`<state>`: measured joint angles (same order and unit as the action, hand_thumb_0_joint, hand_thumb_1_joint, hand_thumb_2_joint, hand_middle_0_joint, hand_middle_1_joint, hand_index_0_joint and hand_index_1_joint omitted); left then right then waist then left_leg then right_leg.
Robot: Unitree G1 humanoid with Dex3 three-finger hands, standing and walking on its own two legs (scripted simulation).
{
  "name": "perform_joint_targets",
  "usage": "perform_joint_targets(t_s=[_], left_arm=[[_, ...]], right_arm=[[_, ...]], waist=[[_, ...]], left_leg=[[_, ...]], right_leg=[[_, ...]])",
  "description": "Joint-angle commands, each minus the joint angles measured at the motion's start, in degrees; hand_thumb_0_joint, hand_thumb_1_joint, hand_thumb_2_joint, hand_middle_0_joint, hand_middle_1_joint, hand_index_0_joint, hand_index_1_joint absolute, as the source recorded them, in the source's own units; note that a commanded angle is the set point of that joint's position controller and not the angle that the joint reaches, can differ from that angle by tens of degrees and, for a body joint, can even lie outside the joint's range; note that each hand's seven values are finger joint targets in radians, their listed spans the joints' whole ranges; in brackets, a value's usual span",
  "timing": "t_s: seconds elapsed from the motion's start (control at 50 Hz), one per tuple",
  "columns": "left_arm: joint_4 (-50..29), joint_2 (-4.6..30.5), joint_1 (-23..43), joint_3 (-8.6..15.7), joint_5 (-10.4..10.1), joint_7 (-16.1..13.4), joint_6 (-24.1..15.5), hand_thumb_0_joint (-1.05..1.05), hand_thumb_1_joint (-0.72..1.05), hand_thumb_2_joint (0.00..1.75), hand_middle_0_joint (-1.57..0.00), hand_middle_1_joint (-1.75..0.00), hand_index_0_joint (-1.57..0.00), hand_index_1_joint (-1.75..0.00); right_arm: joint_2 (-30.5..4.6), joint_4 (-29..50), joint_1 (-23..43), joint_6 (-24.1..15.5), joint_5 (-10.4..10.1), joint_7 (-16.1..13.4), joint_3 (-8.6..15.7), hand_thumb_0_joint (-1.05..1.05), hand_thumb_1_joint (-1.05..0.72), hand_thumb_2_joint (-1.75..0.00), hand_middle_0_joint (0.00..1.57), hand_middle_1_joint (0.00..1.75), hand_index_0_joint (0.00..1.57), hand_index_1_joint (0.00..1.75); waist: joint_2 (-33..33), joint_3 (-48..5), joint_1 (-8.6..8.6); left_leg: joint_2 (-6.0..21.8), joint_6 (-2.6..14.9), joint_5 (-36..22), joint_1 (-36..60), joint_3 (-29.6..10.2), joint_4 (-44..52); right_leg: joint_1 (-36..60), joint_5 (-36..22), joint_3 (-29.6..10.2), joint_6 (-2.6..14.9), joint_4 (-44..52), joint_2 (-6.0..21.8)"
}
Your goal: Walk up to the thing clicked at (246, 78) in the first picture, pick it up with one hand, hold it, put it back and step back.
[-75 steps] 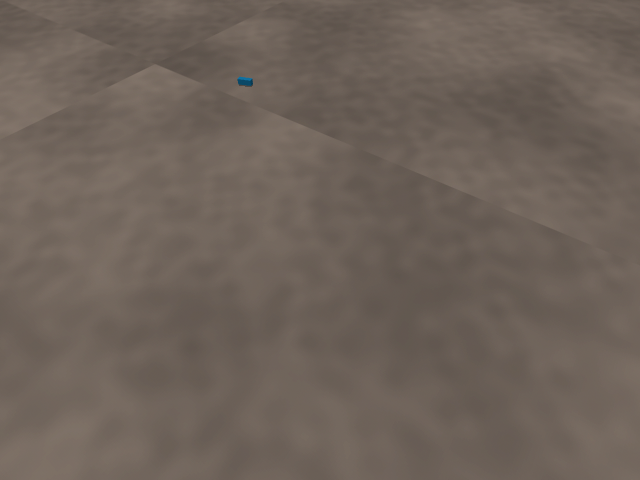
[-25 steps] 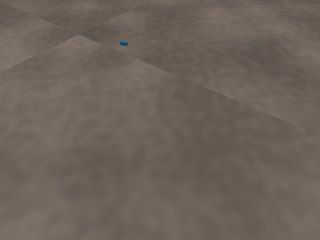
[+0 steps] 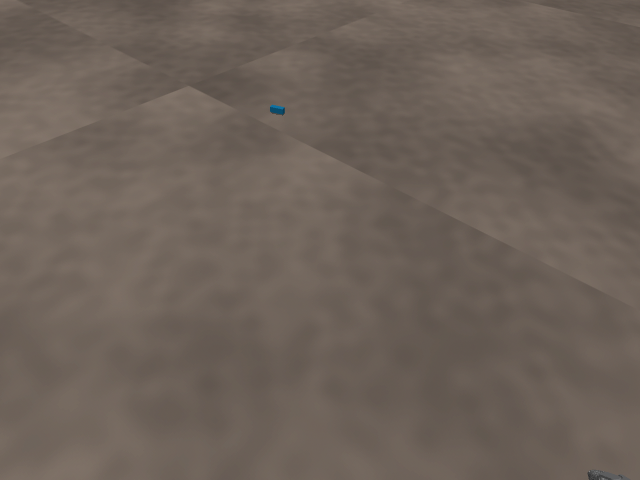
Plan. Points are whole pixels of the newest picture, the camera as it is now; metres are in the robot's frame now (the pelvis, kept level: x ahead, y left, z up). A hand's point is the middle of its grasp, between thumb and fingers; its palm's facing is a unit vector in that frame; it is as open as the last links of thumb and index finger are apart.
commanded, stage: walk up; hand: left
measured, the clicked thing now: (277, 109) +2.29 +0.38 -0.74
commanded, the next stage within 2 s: none
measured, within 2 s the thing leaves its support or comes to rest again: neither
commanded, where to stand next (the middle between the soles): +1.90 +0.15 m, yaw -4 degrees
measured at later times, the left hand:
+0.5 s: hand (198, 284) +0.46 +0.26 -0.12, palm faces -0.14 -0.91 -0.39, open 7.4 cm
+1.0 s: hand (184, 219) +0.67 +0.36 -0.15, palm faces -0.08 -0.92 -0.37, open 7.4 cm
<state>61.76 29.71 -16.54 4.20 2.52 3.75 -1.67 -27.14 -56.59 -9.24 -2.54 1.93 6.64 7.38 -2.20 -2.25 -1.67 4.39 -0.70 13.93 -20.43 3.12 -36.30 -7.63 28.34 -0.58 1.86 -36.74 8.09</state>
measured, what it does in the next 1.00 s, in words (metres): walks ahead: right foot, then left foot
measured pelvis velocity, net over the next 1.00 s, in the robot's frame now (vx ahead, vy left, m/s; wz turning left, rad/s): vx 0.62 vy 0.07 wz -0.04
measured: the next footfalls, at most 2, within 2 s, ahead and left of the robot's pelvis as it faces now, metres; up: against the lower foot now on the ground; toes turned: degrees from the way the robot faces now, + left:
right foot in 0.44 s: +0.43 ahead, -0.12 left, +0.00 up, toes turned -9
left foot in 0.88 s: +0.73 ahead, +0.17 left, +0.00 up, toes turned +5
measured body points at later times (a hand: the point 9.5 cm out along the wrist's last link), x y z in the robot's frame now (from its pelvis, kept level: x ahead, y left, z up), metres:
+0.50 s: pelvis +0.29 +0.00 -0.01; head +0.32 -0.02 +0.44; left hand +0.47 +0.31 -0.09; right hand +0.24 -0.32 -0.15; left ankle +0.06 +0.14 -0.69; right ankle +0.39 -0.12 -0.72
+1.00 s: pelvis +0.62 +0.07 +0.00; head +0.64 +0.09 +0.45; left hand +0.67 +0.40 -0.13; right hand +0.74 -0.26 -0.08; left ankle +0.69 +0.17 -0.72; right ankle +0.48 -0.10 -0.63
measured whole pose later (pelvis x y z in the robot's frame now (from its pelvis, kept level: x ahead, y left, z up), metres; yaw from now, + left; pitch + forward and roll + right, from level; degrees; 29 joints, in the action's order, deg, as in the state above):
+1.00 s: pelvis +0.62 +0.07 +0.00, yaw -2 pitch -1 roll -2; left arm 56.7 26.8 -15.9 2.1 0.0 1.9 -4.0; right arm -23.5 -50.2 -8.4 -4.9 1.0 5.1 5.2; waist -1.6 3.7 -0.3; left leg 4.0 1.9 14.5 -23.7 6.0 -39.4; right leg -15.6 25.8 -2.8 2.8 -66.1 2.7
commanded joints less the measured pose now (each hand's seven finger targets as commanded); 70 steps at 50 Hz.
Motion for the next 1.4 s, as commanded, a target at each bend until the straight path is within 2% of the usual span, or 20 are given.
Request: perform_joint_targets(t_s=[0.0,0.02,0.1,0.36,0.42,0.44,0.46,0.48,0.52,0.58,0.78,0.86,0.88,0.9,0.92,0.98,1.02,1.28,1.34,1.38], left_arm=[[-11.44,6.68,13.0,-1.29,-1.91,-1.1,-2.29,0.0,0.9,0.9,-0.2,-0.3,-0.2,-0.3],[-10.43,8.87,11.84,-0.99,-1.84,-1.0,-2.7,0.0,0.9,0.9,-0.2,-0.3,-0.2,-0.3],[-5.35,11.53,5.93,1.42,-2.92,0.69,-2.88,0.0,0.9,0.9,-0.2,-0.3,-0.2,-0.3],[-13.59,4.46,22.62,0.38,-2.43,2.15,-2.43,0.0,0.9,0.9,-0.2,-0.3,-0.2,-0.3],[-8.75,6.59,6.51,2.03,-2.45,0.69,-2.54,0.0,0.9,0.9,-0.2,-0.3,-0.2,-0.3],[-6.37,10.18,-4.45,3.89,-2.05,-0.16,-2.8,0.0,0.9,0.9,-0.2,-0.3,-0.2,-0.3],[-6.19,14.54,-9.55,5.53,-1.31,-0.91,-3.13,0.0,0.9,0.9,-0.2,-0.3,-0.2,-0.3],[-6.89,16.45,-8.56,6.05,-2.12,-1.27,-3.14,0.0,0.9,0.9,-0.2,-0.3,-0.2,-0.3],[-10.35,14.01,-2.49,5.47,-3.12,-2.15,-3.32,0.0,0.9,0.9,-0.2,-0.3,-0.2,-0.3],[-11.31,9.7,3.25,3.42,-3.21,-2.54,-4.45,0.0,0.9,0.9,-0.2,-0.3,-0.2,-0.3],[-13.02,12.21,7.28,2.8,-2.21,-1.12,-6.74,0.0,0.9,0.9,-0.2,-0.3,-0.2,-0.3],[-12.46,9.62,3.89,1.76,-2.04,-1.64,-5.38,0.0,0.9,0.9,-0.2,-0.3,-0.2,-0.3],[-12.27,5.34,0.51,0.27,-2.31,-1.79,-4.99,0.0,0.9,0.9,-0.2,-0.3,-0.2,-0.3],[-13.22,1.94,-1.91,-1.06,-3.26,-1.88,-4.95,0.0,0.9,0.9,-0.2,-0.3,-0.2,-0.3],[-12.76,7.9,-1.83,0.05,-3.64,-2.98,-4.64,0.0,0.9,0.9,-0.2,-0.3,-0.2,-0.3],[-10.8,9.04,2.27,0.31,-4.39,-2.26,-4.74,0.0,0.9,0.9,-0.2,-0.3,-0.2,-0.3],[-9.9,8.09,-1.18,0.59,-4.71,-1.61,-3.74,0.0,0.9,0.9,-0.2,-0.3,-0.2,-0.3],[-14.08,4.08,11.57,0.91,-2.79,0.61,-2.47,0.0,0.9,0.9,-0.2,-0.3,-0.2,-0.3],[-10.01,7.09,-2.27,2.75,-2.43,-0.79,-3.26,0.0,0.9,0.9,-0.2,-0.3,-0.2,-0.3],[-10.01,15.02,-9.72,5.09,-1.82,-2.06,-4.09,0.0,0.9,0.9,-0.2,-0.3,-0.2,-0.3]], right_arm=[[-22.15,2.55,-6.25,-1.89,-0.7,-2.92,4.31,0.0,-0.9,-0.9,0.2,0.3,0.2,0.3],[-22.05,3.55,-2.41,-2.31,-1.42,-2.97,4.18,0.0,-0.9,-0.9,0.2,0.3,0.2,0.3],[-12.98,4.49,1.29,-3.93,-1.7,-3.11,1.33,0.0,-0.9,-0.9,0.2,0.3,0.2,0.3],[-12.99,3.82,-9.97,-3.73,-1.18,-3.55,1.39,0.0,-0.9,-0.9,0.2,0.3,0.2,0.3],[-12.06,5.01,-9.99,-3.05,-0.8,-4.1,0.86,0.0,-0.9,-0.9,0.2,0.3,0.2,0.3],[-9.68,5.87,-11.46,-3.03,-0.56,-4.13,-0.12,0.0,-0.9,-0.9,0.2,0.3,0.2,0.3],[-4.81,7.85,-13.86,-3.26,-1.47,-4.1,-1.75,0.0,-0.9,-0.9,0.2,0.3,0.2,0.3],[-10.51,7.43,-12.25,-3.19,-2.03,-4.83,-0.71,0.0,-0.9,-0.9,0.2,0.3,0.2,0.3],[-12.2,7.3,-3.43,-4.06,-2.12,-4.93,-0.55,0.0,-0.9,-0.9,0.2,0.3,0.2,0.3],[-7.78,6.9,-5.67,-3.17,-2.39,-3.67,-1.43,0.0,-0.9,-0.9,0.2,0.3,0.2,0.3],[-7.03,9.23,3.26,-1.75,-1.18,0.8,0.18,0.0,-0.9,-0.9,0.2,0.3,0.2,0.3],[-11.92,4.38,-12.91,-1.71,0.13,-0.55,2.69,0.0,-0.9,-0.9,0.2,0.3,0.2,0.3],[-15.61,2.91,-20.9,-2.08,0.97,-1.67,4.09,0.0,-0.9,-0.9,0.2,0.3,0.2,0.3],[-18.81,5.27,-17.66,-2.76,0.45,-2.44,4.25,0.0,-0.9,-0.9,0.2,0.3,0.2,0.3],[-19.77,6.99,-13.47,-2.92,-1.67,-2.86,4.38,0.0,-0.9,-0.9,0.2,0.3,0.2,0.3],[-12.51,8.42,-4.91,-3.5,-2.15,-4.09,1.48,0.0,-0.9,-0.9,0.2,0.3,0.2,0.3],[-10.66,8.27,-4.38,-4.18,-2.59,-4.04,0.81,0.0,-0.9,-0.9,0.2,0.3,0.2,0.3],[-11.23,9.37,-7.48,-3.63,-1.45,-4.06,0.81,0.0,-0.9,-0.9,0.2,0.3,0.2,0.3],[-8.83,10.27,-8.7,-3.14,-1.02,-4.47,-0.1,0.0,-0.9,-0.9,0.2,0.3,0.2,0.3],[-4.81,10.89,-15.24,-3.02,-1.7,-4.2,-2.03,0.0,-0.9,-0.9,0.2,0.3,0.2,0.3]], waist=[[17.73,7.46,8.42],[15.48,8.38,6.03],[8.99,7.95,1.08],[4.47,6.14,5.38],[2.19,-4.63,-2.12],[-2.23,-11.71,-6.29],[-13.68,-16.37,-6.64],[-11.55,-15.92,-7.09],[-2.93,-9.01,-6.65],[-3.22,0.27,-0.48],[-2.55,6.19,2.38],[9.2,-3.81,9.81],[18.87,-7.17,13.17],[26.54,-6.6,9.83],[19.89,-8.63,8.78],[6.52,0.46,4.3],[8.24,0.59,2.05],[7.14,6.15,2.8],[-2.15,-4.98,-3.72],[-15.4,-10.02,-4.42]], left_leg=[[22.65,11.22,45.68,18.5,-43.63,33.48],[24.2,14.39,47.17,15.63,-45.43,35.25],[12.18,9.75,22.54,12.84,-16.05,29.71],[8.86,8.78,-12.99,22.84,-1.98,25.12],[4.52,6.52,-26.16,16.7,4.36,0.77],[1.88,5.86,-17.03,6.26,3.92,-14.44],[-3.93,3.86,11.27,-10.7,2.59,-27.45],[-5.42,3.17,16.58,-21.58,-2.35,-34.09],[0.16,2.64,10.38,-20.64,-8.04,-39.78],[2.16,3.74,3.39,-11.48,-8.38,-29.31],[2.95,0.56,-15.11,5.33,0.68,0.77],[-1.39,5.55,-1.01,25.81,2.53,2.2],[5.31,8.48,12.75,34.03,-10.09,8.14],[17.8,10.19,12.57,36.56,-33.97,15.75],[21.34,13.79,11.07,38.02,-43.6,21.58],[13.26,6.0,-8.18,18.46,-18.64,20.83],[11.05,6.56,-14.4,15.62,-10.82,21.02],[10.1,9.09,-13.08,13.04,-2.18,21.15],[4.63,6.68,-19.96,12.01,2.34,-5.06],[-6.39,3.15,15.85,-14.03,-0.02,-29.55]], right_leg=[[-44.32,-0.61,-7.07,2.31,-34.13,-7.06],[-41.43,-2.12,-7.2,2.5,-33.52,-3.73],[-31.88,-14.41,-2.9,-1.19,-21.99,-0.34],[-21.27,-25.29,7.79,0.91,6.51,-5.3],[5.97,-21.91,11.98,2.88,9.15,-9.27],[21.87,-16.06,5.82,3.76,6.54,-5.33],[35.06,-5.45,-20.45,8.11,10.22,11.21],[38.92,-8.89,-37.65,14.38,15.43,16.8],[24.27,-19.31,-27.98,15.37,18.06,15.19],[4.96,-28.41,-10.15,9.28,19.83,8.01],[-12.77,-9.82,2.76,7.87,25.65,5.03],[-13.99,-28.33,7.35,4.85,-5.22,0.96],[-23.02,-18.42,7.03,2.81,-25.03,-4.45],[-33.36,3.4,1.22,0.92,-36.22,-11.84],[-36.72,0.92,-3.61,2.57,-39.18,-9.21],[-28.49,-12.04,-8.0,1.34,-31.85,-3.88],[-24.34,-14.62,-5.45,0.36,-26.81,-2.66],[-13.03,-25.47,4.46,1.11,3.07,-4.32],[7.5,-19.35,4.58,2.94,8.2,-6.34],[28.26,-11.67,-33.66,10.31,16.23,15.9]])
